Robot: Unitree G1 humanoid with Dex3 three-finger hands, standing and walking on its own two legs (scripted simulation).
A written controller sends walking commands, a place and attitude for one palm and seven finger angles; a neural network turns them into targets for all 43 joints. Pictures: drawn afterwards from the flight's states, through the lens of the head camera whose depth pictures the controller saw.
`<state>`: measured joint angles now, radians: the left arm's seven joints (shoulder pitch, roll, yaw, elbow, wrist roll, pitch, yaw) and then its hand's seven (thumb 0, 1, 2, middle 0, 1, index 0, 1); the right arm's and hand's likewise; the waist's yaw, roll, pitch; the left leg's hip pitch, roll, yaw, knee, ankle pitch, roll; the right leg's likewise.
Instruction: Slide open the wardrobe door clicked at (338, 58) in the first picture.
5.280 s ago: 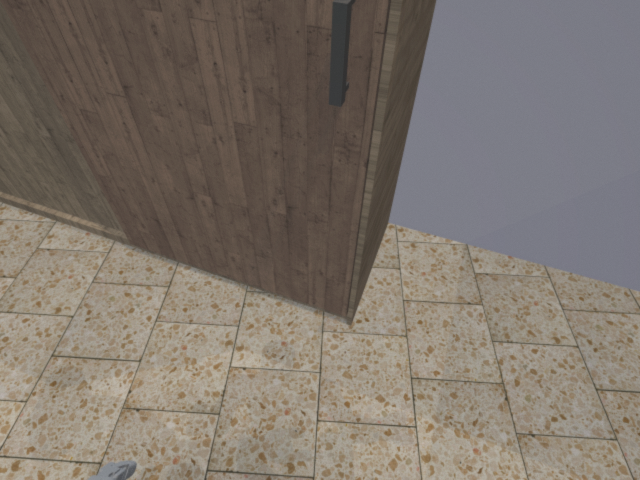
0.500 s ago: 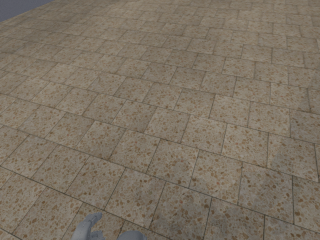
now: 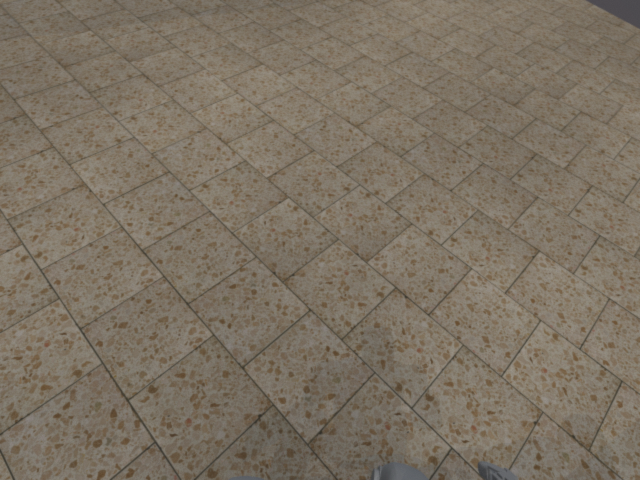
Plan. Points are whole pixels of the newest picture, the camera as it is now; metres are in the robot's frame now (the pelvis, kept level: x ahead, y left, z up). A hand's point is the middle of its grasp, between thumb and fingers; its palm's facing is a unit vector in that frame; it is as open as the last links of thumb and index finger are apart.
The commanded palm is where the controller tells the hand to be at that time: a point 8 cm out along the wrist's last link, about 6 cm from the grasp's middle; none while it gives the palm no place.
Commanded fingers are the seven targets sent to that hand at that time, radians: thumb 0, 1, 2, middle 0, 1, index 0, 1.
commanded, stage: walk to a spot facing it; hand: right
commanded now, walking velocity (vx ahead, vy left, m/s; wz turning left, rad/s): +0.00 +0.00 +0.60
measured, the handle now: out of the picture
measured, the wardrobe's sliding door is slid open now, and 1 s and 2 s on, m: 0.00 0.00 0.00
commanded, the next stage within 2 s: turn to face it in 1.32 s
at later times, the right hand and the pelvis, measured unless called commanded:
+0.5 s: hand out of the picture +0.10 -0.26 -0.17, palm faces -0.21 +0.96 -0.19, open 7.4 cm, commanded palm none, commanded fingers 0.00 -0.90 -0.90 0.20 0.30 0.20 0.30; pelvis -0.01 -0.07 +0.01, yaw +18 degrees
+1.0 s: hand out of the picture +0.15 -0.12 -0.13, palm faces -0.52 +0.81 -0.26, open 7.3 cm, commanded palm none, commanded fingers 0.00 -0.90 -0.90 0.20 0.30 0.20 0.30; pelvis -0.04 -0.01 +0.01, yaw +35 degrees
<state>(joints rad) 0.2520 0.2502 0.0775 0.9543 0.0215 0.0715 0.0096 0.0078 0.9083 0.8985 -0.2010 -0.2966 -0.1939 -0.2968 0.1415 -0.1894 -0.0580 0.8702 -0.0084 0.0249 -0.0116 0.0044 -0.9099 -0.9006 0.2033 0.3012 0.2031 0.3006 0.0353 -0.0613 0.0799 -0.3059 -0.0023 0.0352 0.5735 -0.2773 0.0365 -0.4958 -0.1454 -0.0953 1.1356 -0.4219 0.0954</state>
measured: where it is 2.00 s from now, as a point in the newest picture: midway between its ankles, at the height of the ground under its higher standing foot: outside the picture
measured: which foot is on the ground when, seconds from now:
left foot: down 0.00-0.30, up 0.32-0.82, down 0.84-1.00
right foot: up 0.00-0.28, down 0.30-0.82, up 0.84-1.00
